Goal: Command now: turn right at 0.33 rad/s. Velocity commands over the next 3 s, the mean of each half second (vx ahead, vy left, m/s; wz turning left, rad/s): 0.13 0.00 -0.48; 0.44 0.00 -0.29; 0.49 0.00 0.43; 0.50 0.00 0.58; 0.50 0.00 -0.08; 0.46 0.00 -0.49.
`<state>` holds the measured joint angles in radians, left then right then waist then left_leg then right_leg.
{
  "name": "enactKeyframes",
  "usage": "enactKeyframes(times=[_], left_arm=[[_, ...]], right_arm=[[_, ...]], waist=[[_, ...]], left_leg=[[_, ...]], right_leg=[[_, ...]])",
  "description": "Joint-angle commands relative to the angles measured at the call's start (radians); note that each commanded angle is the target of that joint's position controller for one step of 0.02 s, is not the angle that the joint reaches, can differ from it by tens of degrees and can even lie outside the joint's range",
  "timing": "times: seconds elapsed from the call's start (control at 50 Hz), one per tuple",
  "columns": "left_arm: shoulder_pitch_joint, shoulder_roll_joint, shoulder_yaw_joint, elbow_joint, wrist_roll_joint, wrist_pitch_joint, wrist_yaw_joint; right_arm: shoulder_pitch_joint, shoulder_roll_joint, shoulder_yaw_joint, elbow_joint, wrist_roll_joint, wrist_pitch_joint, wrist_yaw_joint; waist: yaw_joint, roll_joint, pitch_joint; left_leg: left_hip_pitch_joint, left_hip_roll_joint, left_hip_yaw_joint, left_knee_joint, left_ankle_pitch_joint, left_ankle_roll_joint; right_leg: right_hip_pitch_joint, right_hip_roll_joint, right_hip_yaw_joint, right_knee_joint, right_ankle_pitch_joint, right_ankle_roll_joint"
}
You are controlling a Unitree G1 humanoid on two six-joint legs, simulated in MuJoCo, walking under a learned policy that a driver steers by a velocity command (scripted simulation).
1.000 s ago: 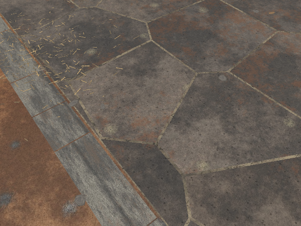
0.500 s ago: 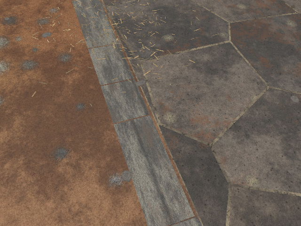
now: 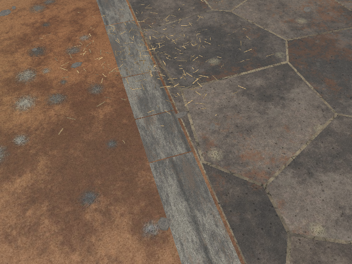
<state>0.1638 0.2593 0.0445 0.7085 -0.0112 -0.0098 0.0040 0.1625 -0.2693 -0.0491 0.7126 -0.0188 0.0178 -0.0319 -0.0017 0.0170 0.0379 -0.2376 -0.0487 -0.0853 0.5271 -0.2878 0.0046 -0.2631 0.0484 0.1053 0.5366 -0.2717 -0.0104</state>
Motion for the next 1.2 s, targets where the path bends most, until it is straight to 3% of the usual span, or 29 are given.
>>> enactKeyframes(times=[0.02,0.1,0.14,0.16,0.18,0.22,0.28,0.34,0.38,0.42,0.44,0.46,0.48,0.5,0.54,0.58,0.68,0.82,0.86,0.9,0.92,0.94,0.96,0.98,1.0,1.02,1.04,1.1,1.2], left_arm=[[-0.048,0.188,0.055,-0.096,-0.008,0.006,0.016],[-0.072,0.176,0.057,-0.142,-0.014,0.026,0.018],[-0.048,0.15,0.052,-0.149,-0.012,0.03,0.012],[-0.041,0.162,0.06,-0.15,-0.006,0.032,0.008],[-0.036,0.196,0.077,-0.147,-0.007,0.034,0.004],[-0.025,0.155,0.068,-0.138,-0.017,0.048,-0.003],[-0.096,0.115,0.042,-0.169,-0.02,0.049,-0.024],[-0.105,0.113,0.033,-0.189,-0.019,0.035,-0.04],[-0.042,0.13,0.041,-0.169,-0.018,0.026,-0.041],[0.115,0.15,0.058,-0.101,-0.018,0.023,-0.033],[0.24,0.2,0.083,-0.072,-0.024,0.02,-0.025],[0.311,0.354,0.11,-0.093,-0.009,0.002,-0.015],[0.303,0.305,0.093,-0.113,-0.002,-0.03,-0.027],[0.257,0.24,0.071,-0.111,0.0,-0.048,-0.027],[0.175,0.178,0.049,-0.121,-0.002,-0.055,-0.02],[0.151,0.176,0.042,-0.126,0.009,-0.052,-0.007],[0.209,0.197,0.05,-0.078,-0.006,-0.047,0.022],[0.277,0.205,0.055,0.002,-0.013,-0.042,0.023],[0.27,0.213,0.057,0.008,-0.008,-0.037,0.022],[0.258,0.195,0.045,0.005,0.003,-0.028,0.024],[0.305,0.139,0.024,-0.015,0.031,-0.031,0.026],[0.407,0.064,0.001,-0.016,0.011,-0.047,0.015],[0.293,0.165,0.017,-0.029,-0.006,-0.065,0.009],[0.16,0.197,0.026,-0.064,-0.023,-0.081,0.002],[0.093,0.181,0.018,-0.078,-0.009,-0.098,0.001],[0.079,0.17,0.021,-0.086,0.009,-0.107,-0.001],[0.096,0.159,0.02,-0.087,0.017,-0.109,-0.003],[0.105,0.123,0.009,-0.089,0.03,-0.097,-0.003],[-0.101,0.078,-0.015,-0.141,0.026,-0.104,-0.009]], right_arm=[[0.005,-0.099,-0.045,-0.072,0.007,-0.02,-0.004],[0.04,-0.13,-0.068,-0.072,0.009,-0.025,0.005],[0.068,-0.176,-0.082,-0.074,-0.001,-0.022,0.003],[0.051,-0.167,-0.076,-0.09,-0.005,-0.027,-0.003],[0.046,-0.155,-0.067,-0.104,-0.004,-0.032,-0.008],[-0.004,-0.165,-0.068,-0.106,0.013,-0.033,-0.014],[0.046,-0.192,-0.076,-0.09,0.02,-0.025,-0.015],[0.051,-0.219,-0.084,-0.086,0.033,-0.036,0.002],[0.05,-0.23,-0.086,-0.076,0.047,-0.043,0.019],[0.046,-0.186,-0.072,-0.068,0.051,-0.05,0.03],[0.035,-0.125,-0.052,-0.074,0.032,-0.057,0.035],[-0.052,-0.051,-0.027,-0.165,0.0,-0.073,0.034],[-0.106,-0.117,-0.039,-0.189,0.034,-0.101,0.036],[-0.103,-0.156,-0.049,-0.188,0.062,-0.117,0.046],[-0.062,-0.17,-0.055,-0.143,0.022,-0.134,0.048],[-0.057,-0.16,-0.057,-0.127,0.003,-0.136,0.053],[-0.166,-0.077,-0.021,-0.126,0.014,-0.127,0.061],[-0.255,-0.104,-0.02,-0.143,0.035,-0.141,0.089],[-0.2,-0.133,-0.033,-0.129,0.033,-0.139,0.086],[0.039,-0.186,-0.06,-0.071,0.028,-0.133,0.072],[0.208,-0.253,-0.073,-0.053,0.017,-0.128,0.069],[0.262,-0.272,-0.076,-0.013,0.026,-0.127,0.083],[0.226,-0.181,-0.055,-0.022,0.054,-0.126,0.083],[0.152,-0.159,-0.047,-0.033,0.048,-0.119,0.075],[0.116,-0.157,-0.043,-0.044,0.034,-0.112,0.07],[0.094,-0.151,-0.041,-0.05,0.025,-0.11,0.066],[0.085,-0.14,-0.036,-0.056,0.015,-0.11,0.06],[0.088,-0.138,-0.035,-0.048,0.034,-0.108,0.045],[0.15,-0.194,-0.053,-0.024,0.045,-0.092,0.022]], waist=[[-0.01,-0.137,-0.091],[-0.01,-0.009,-0.102],[-0.011,0.157,-0.089],[-0.019,0.213,-0.097],[-0.019,0.13,-0.089],[0.008,0.047,-0.065],[-0.057,0.111,-0.043],[-0.063,0.128,-0.047],[-0.029,0.116,-0.053],[0.038,0.067,-0.075],[0.091,-0.054,-0.107],[0.103,-0.349,-0.103],[0.134,-0.222,-0.113],[0.094,-0.187,-0.023],[0.04,-0.106,0.034],[0.018,-0.116,0.02],[0.051,-0.107,0.015],[0.08,-0.142,0.046],[0.05,-0.166,0.004],[-0.073,-0.151,-0.178],[-0.104,0.01,-0.347],[-0.042,0.296,-0.447],[-0.083,0.175,-0.327],[-0.086,0.093,-0.167],[-0.068,-0.005,-0.096],[-0.037,-0.024,-0.059],[-0.008,0.004,-0.063],[0.019,0.049,-0.044],[-0.048,0.048,-0.003]], left_leg=[[-0.006,0.009,0.02,0.03,0.065,-0.012],[0.085,0.085,-0.033,-0.05,0.156,0.045],[0.166,0.297,-0.23,-0.153,0.335,0.183],[0.173,0.437,-0.331,-0.178,0.486,0.284],[0.154,0.479,-0.335,-0.177,0.576,0.325],[0.145,0.392,-0.181,-0.188,0.414,0.247],[0.143,0.315,-0.081,-0.274,0.015,0.208],[0.093,0.312,-0.008,-0.292,-0.073,0.187],[0.051,0.322,0.026,-0.262,-0.1,0.175],[-0.072,0.28,0.111,-0.114,-0.133,0.128],[-0.208,0.219,0.206,0.154,-0.104,0.068],[-0.592,0.059,0.225,0.568,-0.329,-0.028],[-0.709,0.046,0.021,0.703,-0.33,-0.02],[-0.748,0.09,-0.001,0.707,-0.233,0.0],[-0.672,0.14,0.008,0.596,-0.049,0.006],[-0.566,0.127,0.031,0.505,0.066,-0.019],[-0.428,0.061,0.064,0.168,0.29,-0.067],[-0.348,0.06,0.066,-0.025,0.324,-0.001],[-0.262,0.028,0.113,-0.032,0.238,0.045],[0.1,0.018,0.13,-0.026,0.263,0.125],[0.452,0.222,-0.161,0.029,0.278,0.232],[0.676,0.411,-0.675,-0.155,-0.014,0.374],[0.606,0.376,-0.708,-0.244,-0.172,0.327],[0.452,0.345,-0.553,-0.259,-0.118,0.29],[0.318,0.304,-0.462,-0.278,0.006,0.276],[0.234,0.269,-0.402,-0.292,0.108,0.274],[0.185,0.24,-0.364,-0.312,0.168,0.273],[0.08,0.209,-0.278,-0.348,0.261,0.29],[-0.063,0.138,-0.175,-0.336,0.245,0.227]], right_leg=[[0.035,-0.183,0.28,-0.106,0.305,-0.143],[-0.087,-0.087,0.207,0.013,0.222,-0.082],[-0.244,0.017,0.043,0.22,-0.015,-0.001],[-0.307,0.01,-0.007,0.439,-0.335,0.028],[-0.343,-0.025,0.002,0.623,-0.389,0.049],[-0.367,-0.083,-0.01,0.598,-0.266,0.064],[-0.34,-0.102,-0.095,0.445,-0.155,0.067],[-0.198,-0.095,-0.15,0.241,-0.178,0.031],[-0.078,-0.068,-0.195,0.106,-0.101,0.001],[0.156,-0.006,-0.239,-0.015,-0.042,-0.033],[0.334,-0.062,-0.106,-0.064,-0.065,-0.079],[0.464,-0.351,0.505,-0.231,-0.235,-0.26],[0.428,-0.435,0.705,-0.35,-0.379,-0.377],[0.384,-0.421,0.628,-0.364,-0.377,-0.356],[0.287,-0.325,0.418,-0.334,-0.164,-0.275],[0.223,-0.258,0.296,-0.345,0.052,-0.244],[0.15,-0.184,0.141,-0.328,0.237,-0.199],[0.256,-0.264,0.161,-0.29,0.316,-0.17],[0.316,-0.26,0.125,-0.199,0.605,-0.15],[0.246,-0.19,0.043,0.119,0.879,-0.107],[-0.004,-0.114,0.022,0.447,0.548,-0.069],[-0.328,0.053,0.019,0.752,-0.263,-0.001],[-0.441,-0.009,0.067,0.817,-0.253,-0.011],[-0.482,-0.054,0.04,0.793,-0.159,-0.017],[-0.458,-0.086,0.021,0.743,-0.101,-0.021],[-0.429,-0.111,0.015,0.675,-0.06,-0.015],[-0.383,-0.128,0.017,0.632,-0.033,-0.008],[-0.35,-0.134,-0.022,0.488,-0.035,0.039],[-0.227,-0.076,-0.054,0.118,0.275,0.084]])
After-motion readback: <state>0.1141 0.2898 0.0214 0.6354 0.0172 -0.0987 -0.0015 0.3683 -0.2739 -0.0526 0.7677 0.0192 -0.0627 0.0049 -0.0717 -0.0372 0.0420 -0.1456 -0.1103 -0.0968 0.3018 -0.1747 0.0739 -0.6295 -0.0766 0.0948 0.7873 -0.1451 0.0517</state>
